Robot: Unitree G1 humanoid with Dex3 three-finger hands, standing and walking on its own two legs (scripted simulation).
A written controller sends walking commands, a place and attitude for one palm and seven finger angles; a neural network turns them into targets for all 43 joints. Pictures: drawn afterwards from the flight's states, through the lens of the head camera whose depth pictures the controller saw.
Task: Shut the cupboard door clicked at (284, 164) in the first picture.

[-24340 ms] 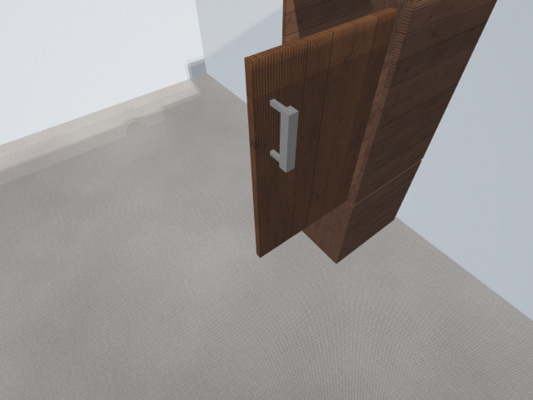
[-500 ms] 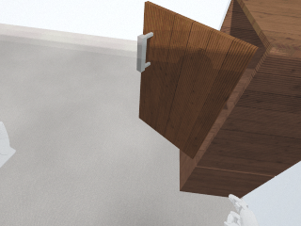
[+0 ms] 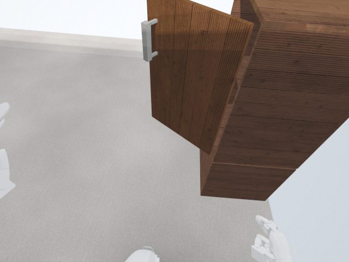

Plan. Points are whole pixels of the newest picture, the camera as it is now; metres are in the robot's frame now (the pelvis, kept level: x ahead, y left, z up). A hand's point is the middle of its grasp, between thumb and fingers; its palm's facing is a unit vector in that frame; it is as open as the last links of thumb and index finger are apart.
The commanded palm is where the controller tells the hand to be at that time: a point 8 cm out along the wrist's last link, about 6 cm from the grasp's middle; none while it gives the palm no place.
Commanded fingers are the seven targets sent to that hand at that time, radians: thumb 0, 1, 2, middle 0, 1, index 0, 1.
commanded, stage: stop stepping back and stand still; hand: left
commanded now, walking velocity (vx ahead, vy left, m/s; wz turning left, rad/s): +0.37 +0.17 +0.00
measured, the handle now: (150, 40) +0.79 +0.16 +0.10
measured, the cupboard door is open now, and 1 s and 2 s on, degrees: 54 54 54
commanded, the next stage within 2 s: let the arm hang, fingers relaxed in 1.04 s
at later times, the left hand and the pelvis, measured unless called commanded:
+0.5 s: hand out of the picture +0.10 +0.34 +0.17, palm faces +0.58 -0.73 -0.36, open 7.4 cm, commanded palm +0.04 +0.35 +0.18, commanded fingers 0.00 0.90 0.90 -0.20 -0.30 -0.20 -0.30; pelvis -0.08 +0.04 -0.01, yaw +5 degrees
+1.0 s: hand out of the picture +0.15 +0.33 +0.16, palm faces +0.44 -0.78 -0.45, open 7.4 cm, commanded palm +0.08 +0.36 +0.18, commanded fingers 0.00 0.90 0.90 -0.20 -0.30 -0.20 -0.30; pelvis -0.04 +0.05 +0.00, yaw +4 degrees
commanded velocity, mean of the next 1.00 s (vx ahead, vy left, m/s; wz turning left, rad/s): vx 0.10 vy -0.03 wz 0.00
